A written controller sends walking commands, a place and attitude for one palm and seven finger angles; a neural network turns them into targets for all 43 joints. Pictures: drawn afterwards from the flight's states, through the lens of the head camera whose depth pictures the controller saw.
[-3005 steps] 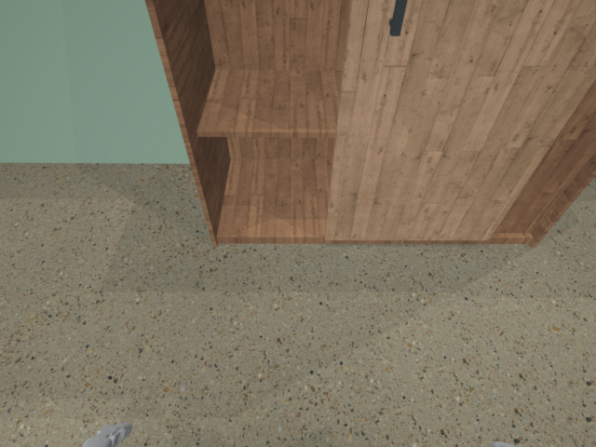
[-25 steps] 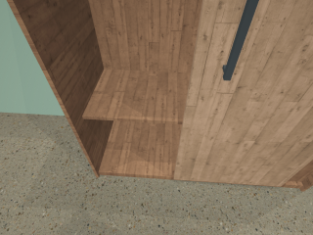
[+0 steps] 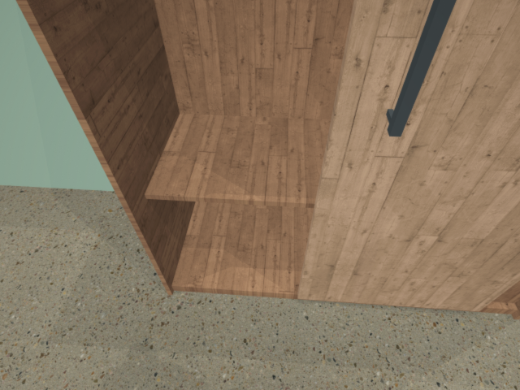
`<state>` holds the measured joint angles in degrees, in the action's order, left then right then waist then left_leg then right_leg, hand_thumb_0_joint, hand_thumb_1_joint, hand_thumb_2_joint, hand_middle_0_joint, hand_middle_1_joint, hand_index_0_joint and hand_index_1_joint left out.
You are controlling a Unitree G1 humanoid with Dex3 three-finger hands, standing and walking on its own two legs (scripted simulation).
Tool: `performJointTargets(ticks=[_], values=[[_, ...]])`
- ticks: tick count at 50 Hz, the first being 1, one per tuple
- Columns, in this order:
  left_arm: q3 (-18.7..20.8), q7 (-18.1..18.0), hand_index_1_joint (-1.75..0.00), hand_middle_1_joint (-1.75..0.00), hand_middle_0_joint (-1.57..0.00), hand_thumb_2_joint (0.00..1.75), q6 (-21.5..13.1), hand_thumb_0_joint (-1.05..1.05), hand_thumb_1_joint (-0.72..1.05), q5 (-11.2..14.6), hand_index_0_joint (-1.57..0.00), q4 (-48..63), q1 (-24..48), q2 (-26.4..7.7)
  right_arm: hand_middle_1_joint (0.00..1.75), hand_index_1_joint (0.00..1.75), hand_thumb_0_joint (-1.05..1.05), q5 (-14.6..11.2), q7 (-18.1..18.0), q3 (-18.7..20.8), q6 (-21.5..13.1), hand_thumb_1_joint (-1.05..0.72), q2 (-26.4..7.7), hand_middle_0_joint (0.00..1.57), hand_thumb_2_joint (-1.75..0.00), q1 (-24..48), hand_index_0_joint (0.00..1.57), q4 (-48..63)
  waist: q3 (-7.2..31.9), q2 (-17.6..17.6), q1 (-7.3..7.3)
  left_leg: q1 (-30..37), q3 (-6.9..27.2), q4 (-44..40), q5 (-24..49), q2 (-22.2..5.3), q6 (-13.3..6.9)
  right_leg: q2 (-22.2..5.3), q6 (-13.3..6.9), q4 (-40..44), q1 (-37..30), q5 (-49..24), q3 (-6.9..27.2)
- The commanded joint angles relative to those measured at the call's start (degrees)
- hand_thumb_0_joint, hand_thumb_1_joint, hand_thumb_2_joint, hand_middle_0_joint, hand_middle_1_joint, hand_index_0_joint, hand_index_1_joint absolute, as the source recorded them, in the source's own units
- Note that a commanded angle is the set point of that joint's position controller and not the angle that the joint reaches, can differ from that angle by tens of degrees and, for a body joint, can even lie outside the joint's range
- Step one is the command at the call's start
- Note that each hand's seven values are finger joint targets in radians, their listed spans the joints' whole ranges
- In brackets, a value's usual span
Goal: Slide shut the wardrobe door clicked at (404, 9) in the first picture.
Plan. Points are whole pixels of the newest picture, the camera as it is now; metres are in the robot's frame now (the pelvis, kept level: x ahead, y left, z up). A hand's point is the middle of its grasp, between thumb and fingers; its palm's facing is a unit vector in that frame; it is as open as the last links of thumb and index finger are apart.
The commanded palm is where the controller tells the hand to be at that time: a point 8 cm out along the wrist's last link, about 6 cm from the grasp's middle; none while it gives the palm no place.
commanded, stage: come to a stop and stand still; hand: right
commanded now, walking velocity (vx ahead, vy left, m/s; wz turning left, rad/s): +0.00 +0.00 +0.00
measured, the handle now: (414, 64) +0.55 -0.21 +0.25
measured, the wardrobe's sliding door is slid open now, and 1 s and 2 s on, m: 0.51 0.51 0.51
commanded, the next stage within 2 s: look again from close up in 0.38 s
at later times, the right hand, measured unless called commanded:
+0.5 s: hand out of the picture -0.01 -0.15 -0.18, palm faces +0.04 +0.99 -0.15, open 7.4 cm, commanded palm none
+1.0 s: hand out of the picture -0.01 -0.15 -0.18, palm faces +0.05 +0.99 -0.15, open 7.4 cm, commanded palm none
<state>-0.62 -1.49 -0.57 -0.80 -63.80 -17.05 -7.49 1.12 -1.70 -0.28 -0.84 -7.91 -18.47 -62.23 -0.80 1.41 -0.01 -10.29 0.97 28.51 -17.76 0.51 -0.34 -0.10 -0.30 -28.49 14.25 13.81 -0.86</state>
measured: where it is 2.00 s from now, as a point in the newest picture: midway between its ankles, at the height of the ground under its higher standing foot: outside the picture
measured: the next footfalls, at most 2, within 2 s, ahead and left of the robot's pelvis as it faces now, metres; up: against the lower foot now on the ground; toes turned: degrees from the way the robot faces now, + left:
none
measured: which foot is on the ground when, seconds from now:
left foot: down 0.00-1.00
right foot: down 0.00-1.00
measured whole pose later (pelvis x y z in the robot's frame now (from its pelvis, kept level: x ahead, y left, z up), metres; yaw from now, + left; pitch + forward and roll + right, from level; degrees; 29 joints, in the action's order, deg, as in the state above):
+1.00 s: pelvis +0.02 +0.00 +0.00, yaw -1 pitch -1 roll +0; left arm -0.9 -2.0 -0.7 -0.7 -65.1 -17.0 -7.3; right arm 1.0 -1.7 -0.2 -0.9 -7.6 -19.5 -63.9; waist -0.8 1.6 -0.5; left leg -6.5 0.4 25.1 -18.0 0.4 -0.5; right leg 0.0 -0.1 -26.2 11.1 14.5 -0.3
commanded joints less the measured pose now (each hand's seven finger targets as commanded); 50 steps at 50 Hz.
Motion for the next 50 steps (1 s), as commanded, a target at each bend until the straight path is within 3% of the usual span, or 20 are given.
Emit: performJointTargets(ticks=[1, 9, 15, 31, 40, 50], values=[[0.98, -0.35, -0.30, -0.30, -0.20, 0.90, -1.15, 0.00, 0.90, 0.35, -0.20, 1.83, -2.52, -5.63, 0.30, 0.30, 0.00, -0.20, -0.53, 0.87, -0.64, -0.90, -5.18, 0.20, -0.90, -5.35, 0.20, 0.80, -1.81, -0.05, -0.40, -2.37, 4.11, -5.86, 9.61, -5.46, -1.79, -4.55, -2.06, 4.41, -0.98, -8.05, 4.39], [0.85, -0.51, -0.30, -0.30, -0.20, 0.90, -1.10, 0.00, 0.90, 0.31, -0.20, 1.34, -2.32, -5.76, 0.30, 0.30, 0.00, -0.31, -0.48, 0.84, -0.60, -0.90, -5.17, 0.20, -0.90, -5.43, 0.20, 0.42, -2.00, -1.59, -0.47, -2.07, 3.71, -6.26, 10.60, -5.37, -1.67, -4.75, -2.02, 4.78, -2.21, -9.30, 4.45], [0.85, -0.58, -0.30, -0.30, -0.20, 0.90, -1.07, 0.00, 0.90, 0.41, -0.20, 1.28, -1.99, -5.72, 0.30, 0.30, 0.00, -0.19, -0.50, 0.84, -0.66, -0.90, -5.20, 0.20, -0.90, -5.88, 0.20, 0.04, -2.69, -0.29, -0.61, -1.73, 3.61, -6.76, 12.19, -5.39, -1.58, -4.90, -2.12, 4.80, -2.68, -10.27, 4.34], [0.68, -0.68, -0.30, -0.30, -0.20, 0.90, -0.98, 0.00, 0.90, 0.33, -0.20, 0.75, -2.11, -5.65, 0.30, 0.30, 0.00, -0.28, -0.50, 0.77, -0.57, -0.90, -4.96, 0.20, -0.90, -6.17, 0.20, -0.50, -3.49, -0.97, -0.60, -1.17, 3.36, -7.67, 11.57, -5.56, -1.64, -4.66, -1.90, 5.80, -3.00, -9.65, 4.33], [0.74, -0.73, -0.30, -0.30, -0.20, 0.90, -1.10, 0.00, 0.90, 0.36, -0.20, 0.46, -2.65, -5.50, 0.30, 0.30, 0.00, -0.28, -0.51, 0.80, -0.67, -0.90, -4.88, 0.20, -0.90, -6.40, 0.20, -0.68, -2.03, -0.42, -0.70, 0.05, 2.96, -7.61, 13.21, -5.61, -1.58, -4.79, -2.02, 5.46, -3.88, -11.33, 4.29], [0.64, -0.82, -0.30, -0.30, -0.20, 0.90, -0.98, 0.00, 0.90, 0.41, -0.20, 0.16, -2.97, -5.19, 0.30, 0.30, 0.00, -0.29, -0.56, 0.76, -0.59, -0.90, -4.67, 0.20, -0.90, -6.81, 0.20, -1.14, -3.89, -0.15, -0.86, -0.22, 2.61, -8.23, 12.23, -5.57, -1.51, -4.70, -2.01, 5.70, -3.12, -10.70, 4.44]])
